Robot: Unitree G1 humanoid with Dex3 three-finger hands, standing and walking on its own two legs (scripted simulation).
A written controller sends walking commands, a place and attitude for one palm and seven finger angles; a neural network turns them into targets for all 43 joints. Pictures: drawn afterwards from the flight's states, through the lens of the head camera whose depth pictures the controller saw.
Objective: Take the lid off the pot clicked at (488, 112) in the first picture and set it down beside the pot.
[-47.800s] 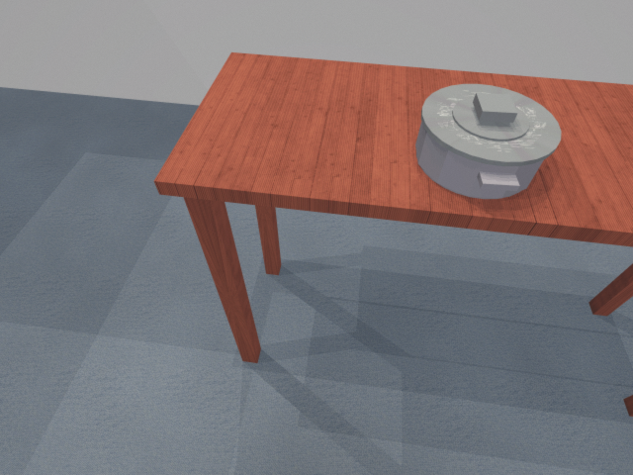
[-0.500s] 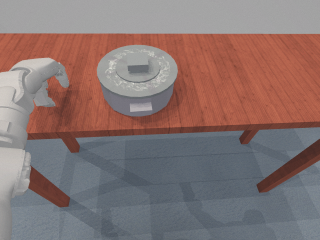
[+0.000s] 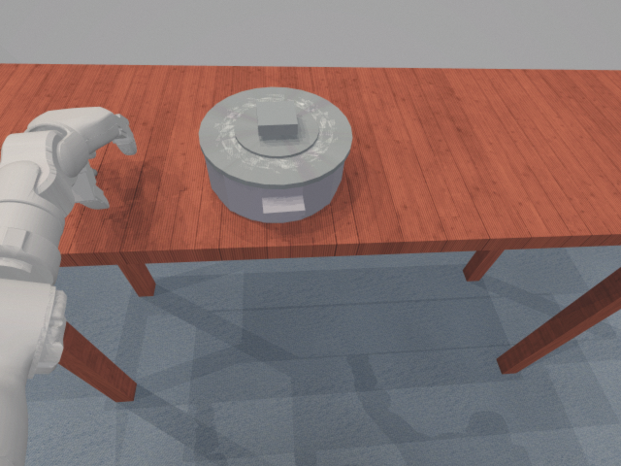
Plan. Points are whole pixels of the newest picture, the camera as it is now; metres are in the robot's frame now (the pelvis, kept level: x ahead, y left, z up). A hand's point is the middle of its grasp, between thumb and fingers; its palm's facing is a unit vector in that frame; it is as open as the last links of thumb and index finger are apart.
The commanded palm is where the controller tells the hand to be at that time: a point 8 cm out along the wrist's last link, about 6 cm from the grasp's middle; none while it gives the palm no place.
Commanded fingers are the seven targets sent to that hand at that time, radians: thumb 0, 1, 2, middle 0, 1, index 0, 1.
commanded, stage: raise the empty hand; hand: left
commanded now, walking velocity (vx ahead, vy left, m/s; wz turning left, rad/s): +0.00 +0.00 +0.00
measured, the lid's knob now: (276, 118) +0.53 +0.04 +0.16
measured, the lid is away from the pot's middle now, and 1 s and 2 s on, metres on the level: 0.00 0.00 0.00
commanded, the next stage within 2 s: draw the hand back to the body in 1.16 s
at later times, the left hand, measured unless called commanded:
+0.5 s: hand (74, 132) +0.48 +0.28 +0.17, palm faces -0.31 -0.08 -0.95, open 11.0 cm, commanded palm +0.46 +0.27 +0.24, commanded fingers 0.00 -0.12 0.88 -0.47 -0.64 -0.47 -0.64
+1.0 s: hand (65, 87) +0.48 +0.27 +0.22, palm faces -0.26 -0.08 -0.96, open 11.0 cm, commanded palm +0.47 +0.26 +0.29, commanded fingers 0.00 -0.12 0.88 -0.47 -0.64 -0.47 -0.64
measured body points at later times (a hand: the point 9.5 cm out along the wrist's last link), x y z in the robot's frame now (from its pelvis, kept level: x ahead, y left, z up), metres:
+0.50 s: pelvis +0.01 +0.01 +0.00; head +0.05 +0.02 +0.45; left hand +0.49 +0.28 +0.22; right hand +0.07 -0.26 -0.12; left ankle -0.03 +0.04 -0.73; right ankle +0.00 -0.16 -0.73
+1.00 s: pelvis +0.01 +0.00 +0.01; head +0.05 +0.01 +0.45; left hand +0.49 +0.27 +0.28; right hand +0.09 -0.26 -0.11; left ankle -0.03 +0.04 -0.73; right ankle +0.00 -0.16 -0.73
